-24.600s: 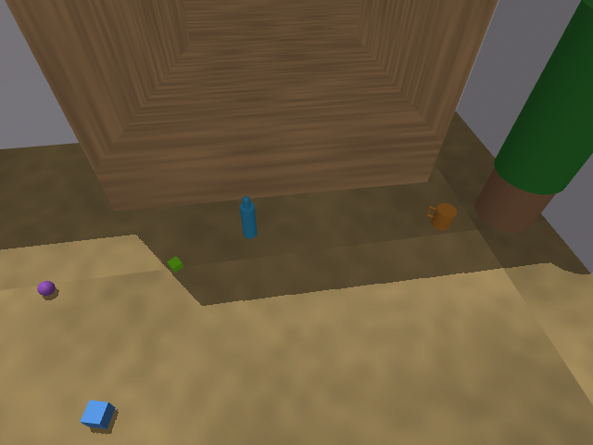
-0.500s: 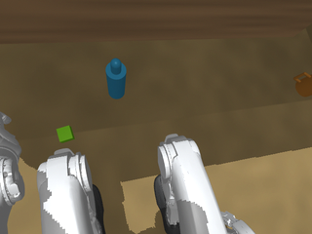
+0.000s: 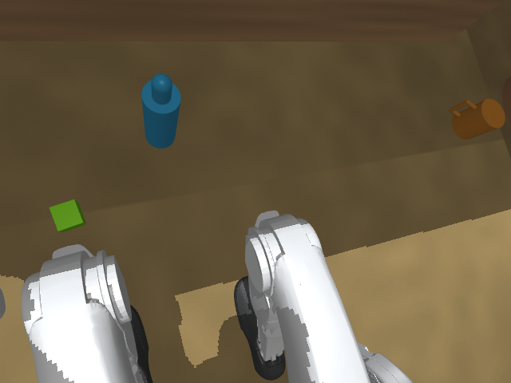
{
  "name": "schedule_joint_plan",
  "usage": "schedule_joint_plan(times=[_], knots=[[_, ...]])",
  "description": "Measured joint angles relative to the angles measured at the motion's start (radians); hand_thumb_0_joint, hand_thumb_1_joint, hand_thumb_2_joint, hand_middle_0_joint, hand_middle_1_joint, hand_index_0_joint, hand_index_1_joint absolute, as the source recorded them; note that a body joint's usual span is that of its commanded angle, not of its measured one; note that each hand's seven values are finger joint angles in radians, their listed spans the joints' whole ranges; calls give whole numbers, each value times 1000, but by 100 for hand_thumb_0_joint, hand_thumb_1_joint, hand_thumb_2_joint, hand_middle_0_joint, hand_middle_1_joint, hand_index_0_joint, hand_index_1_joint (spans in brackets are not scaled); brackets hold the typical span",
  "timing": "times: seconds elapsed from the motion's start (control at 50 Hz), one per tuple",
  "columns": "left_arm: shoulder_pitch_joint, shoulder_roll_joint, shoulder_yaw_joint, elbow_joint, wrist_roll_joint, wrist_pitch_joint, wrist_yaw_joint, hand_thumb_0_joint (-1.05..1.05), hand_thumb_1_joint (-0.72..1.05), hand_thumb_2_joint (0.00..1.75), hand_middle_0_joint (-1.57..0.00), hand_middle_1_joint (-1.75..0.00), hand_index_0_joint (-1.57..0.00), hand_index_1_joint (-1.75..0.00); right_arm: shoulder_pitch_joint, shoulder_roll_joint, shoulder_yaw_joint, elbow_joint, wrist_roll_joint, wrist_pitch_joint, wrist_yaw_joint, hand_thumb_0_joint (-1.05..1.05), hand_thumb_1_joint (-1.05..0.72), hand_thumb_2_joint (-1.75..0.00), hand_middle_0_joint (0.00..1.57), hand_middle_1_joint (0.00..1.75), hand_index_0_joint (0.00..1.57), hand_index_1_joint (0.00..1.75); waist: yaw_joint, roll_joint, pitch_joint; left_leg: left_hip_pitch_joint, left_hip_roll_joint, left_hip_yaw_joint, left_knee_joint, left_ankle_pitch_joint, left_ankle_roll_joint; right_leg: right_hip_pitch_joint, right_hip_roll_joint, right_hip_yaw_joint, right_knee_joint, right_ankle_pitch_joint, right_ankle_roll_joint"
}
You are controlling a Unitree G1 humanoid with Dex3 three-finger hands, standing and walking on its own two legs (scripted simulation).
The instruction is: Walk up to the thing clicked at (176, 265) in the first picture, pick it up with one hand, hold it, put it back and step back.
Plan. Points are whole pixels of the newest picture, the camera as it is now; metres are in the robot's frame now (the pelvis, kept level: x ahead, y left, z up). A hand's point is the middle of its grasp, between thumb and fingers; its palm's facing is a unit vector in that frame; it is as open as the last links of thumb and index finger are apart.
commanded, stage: rest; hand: left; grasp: from above
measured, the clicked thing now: (68, 216) +0.38 +0.24 -0.29
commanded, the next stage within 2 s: open in 1.02 s
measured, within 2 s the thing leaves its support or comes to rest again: neither
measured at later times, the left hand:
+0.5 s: hand out of the picture +0.37 +0.36 -0.23, palm faces -0.23 -0.39 -0.89, open 5.8 cm
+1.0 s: hand out of the picture +0.37 +0.36 -0.25, palm faces -0.24 -0.39 -0.89, open 5.8 cm
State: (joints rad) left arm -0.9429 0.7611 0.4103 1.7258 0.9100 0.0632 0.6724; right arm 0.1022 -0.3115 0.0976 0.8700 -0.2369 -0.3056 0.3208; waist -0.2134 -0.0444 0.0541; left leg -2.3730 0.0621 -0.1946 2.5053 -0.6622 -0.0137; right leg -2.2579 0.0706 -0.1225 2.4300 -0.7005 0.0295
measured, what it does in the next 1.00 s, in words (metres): stands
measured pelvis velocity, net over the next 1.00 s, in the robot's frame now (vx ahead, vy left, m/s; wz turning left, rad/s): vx -0.01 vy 0.01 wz -0.07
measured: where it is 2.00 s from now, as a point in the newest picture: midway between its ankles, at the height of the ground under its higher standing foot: (202, 361)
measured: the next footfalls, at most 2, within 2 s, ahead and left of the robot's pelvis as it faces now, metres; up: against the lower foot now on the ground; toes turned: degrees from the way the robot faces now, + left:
none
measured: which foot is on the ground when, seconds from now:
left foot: down 0.00-1.00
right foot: down 0.00-1.00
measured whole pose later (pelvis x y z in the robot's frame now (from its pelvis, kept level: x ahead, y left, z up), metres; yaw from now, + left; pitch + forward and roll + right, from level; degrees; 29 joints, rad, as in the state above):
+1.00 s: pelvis -0.01 +0.01 -0.01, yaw -4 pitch +22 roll -13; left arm -0.96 0.95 0.38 1.84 0.91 0.00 0.74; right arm 0.07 -0.34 0.27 0.81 -0.27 -0.42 0.39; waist -0.29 -0.15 0.20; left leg -2.33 0.06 -0.28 2.58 -0.67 0.00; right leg -2.17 0.10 -0.19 2.43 -0.68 0.06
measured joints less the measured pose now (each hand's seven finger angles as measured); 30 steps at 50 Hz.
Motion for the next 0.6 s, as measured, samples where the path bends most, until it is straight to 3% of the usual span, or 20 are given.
schedule_joint_plan(times=[0.16, 0.32, 0.6], knots=[[0, 52, 11, 46, 6, -30, -11, 1, 47, 33, -92, -38, -95, -34, -1, -4, 38, -9, -4, -16, 13, 0, -91, -89, 20, 30, 19, 30, -23, -24, 40, 9, 3, -21, 19, -3, 1, 13, 9, -16, 3, 8, 4], [1, 89, 14, 69, 29, -60, 35, 1, 51, 32, -94, -37, -98, -33, 0, -13, 69, -16, -18, -30, 20, 0, -91, -89, 20, 30, 19, 30, -40, -52, 61, 15, 0, -43, 38, -7, -2, 27, 12, -33, 7, 9, 6], [-7, 141, 3, 102, 7, -53, 45, 1, 55, 30, -95, -38, -100, -32, -23, -24, 109, -38, -29, -66, 42, 0, -91, -89, 20, 30, 19, 30, -60, -72, 97, 26, 0, -62, 53, -10, 7, 53, 20, -47, 2, 13, 18]])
